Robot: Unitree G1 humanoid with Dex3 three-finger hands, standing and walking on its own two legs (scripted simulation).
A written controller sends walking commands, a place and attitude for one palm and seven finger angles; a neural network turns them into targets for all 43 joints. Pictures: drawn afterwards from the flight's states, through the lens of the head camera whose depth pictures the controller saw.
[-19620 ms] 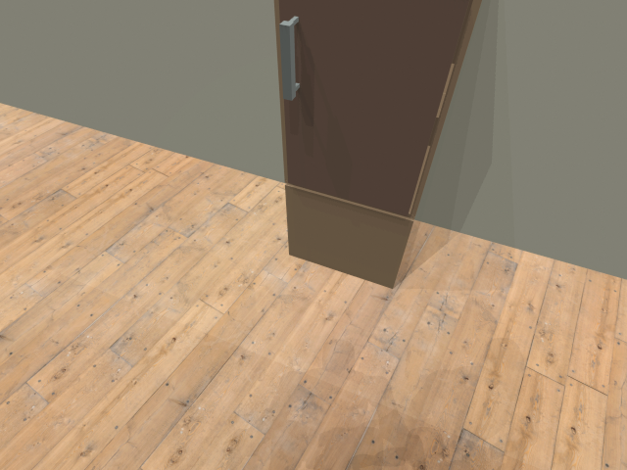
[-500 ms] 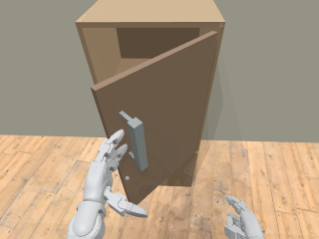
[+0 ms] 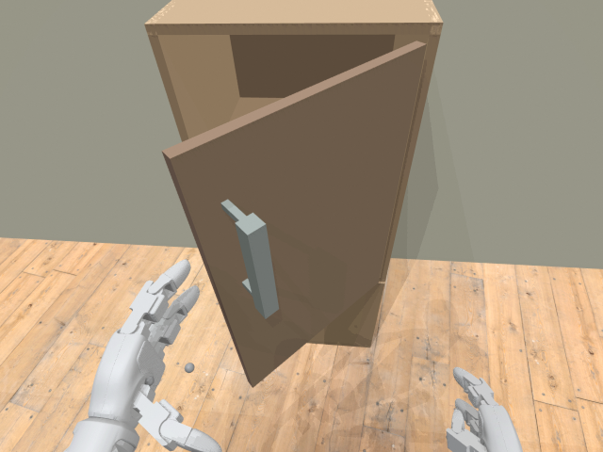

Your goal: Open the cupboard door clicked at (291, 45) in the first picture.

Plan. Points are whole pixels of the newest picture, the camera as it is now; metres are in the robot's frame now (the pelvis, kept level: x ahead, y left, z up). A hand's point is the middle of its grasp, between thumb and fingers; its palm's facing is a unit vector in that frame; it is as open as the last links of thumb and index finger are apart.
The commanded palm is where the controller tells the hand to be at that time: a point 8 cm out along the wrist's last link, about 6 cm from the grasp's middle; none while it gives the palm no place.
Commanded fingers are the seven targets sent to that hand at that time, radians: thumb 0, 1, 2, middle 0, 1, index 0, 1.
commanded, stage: draw the hand back to the body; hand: left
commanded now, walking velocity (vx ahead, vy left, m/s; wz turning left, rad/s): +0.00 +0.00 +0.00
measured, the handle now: (249, 261) +0.33 +0.10 +0.11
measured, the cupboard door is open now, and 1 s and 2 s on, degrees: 46 46 46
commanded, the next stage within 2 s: step back with the hand held close in 1.52 s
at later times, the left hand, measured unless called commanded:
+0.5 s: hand (102, 358) +0.18 +0.21 +0.14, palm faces +0.07 -0.99 -0.16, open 16.0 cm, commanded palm +0.15 +0.26 +0.15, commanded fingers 0.00 -0.19 0.44 -0.16 -0.30 -0.16 -0.30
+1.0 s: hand (29, 308) +0.21 +0.28 +0.18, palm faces +0.36 -0.86 -0.37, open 10.8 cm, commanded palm +0.16 +0.33 +0.19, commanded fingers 0.00 0.69 0.81 -0.19 -0.30 -0.19 -0.30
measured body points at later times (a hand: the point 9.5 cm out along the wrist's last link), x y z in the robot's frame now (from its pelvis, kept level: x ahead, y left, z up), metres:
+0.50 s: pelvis -0.01 +0.03 +0.01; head -0.03 +0.02 +0.46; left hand +0.17 +0.26 +0.15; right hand +0.19 -0.18 -0.04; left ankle +0.02 +0.12 -0.71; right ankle -0.02 -0.07 -0.71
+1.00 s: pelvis +0.01 +0.05 +0.03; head -0.01 +0.04 +0.48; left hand +0.18 +0.33 +0.20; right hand +0.19 -0.17 -0.05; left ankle +0.02 +0.12 -0.71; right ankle -0.02 -0.07 -0.71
